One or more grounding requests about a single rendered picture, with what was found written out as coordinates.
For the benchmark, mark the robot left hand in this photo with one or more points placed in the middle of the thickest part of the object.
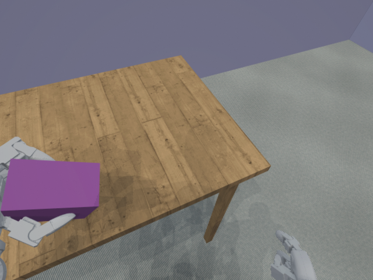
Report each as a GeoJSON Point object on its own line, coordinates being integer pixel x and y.
{"type": "Point", "coordinates": [26, 230]}

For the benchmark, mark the robot right hand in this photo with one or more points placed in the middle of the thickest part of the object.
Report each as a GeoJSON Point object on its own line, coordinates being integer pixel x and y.
{"type": "Point", "coordinates": [297, 266]}

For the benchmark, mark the sponge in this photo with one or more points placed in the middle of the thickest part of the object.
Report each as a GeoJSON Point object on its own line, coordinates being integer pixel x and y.
{"type": "Point", "coordinates": [44, 189]}

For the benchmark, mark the table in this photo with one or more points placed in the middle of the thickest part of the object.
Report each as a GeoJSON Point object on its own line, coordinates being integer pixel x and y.
{"type": "Point", "coordinates": [163, 141]}

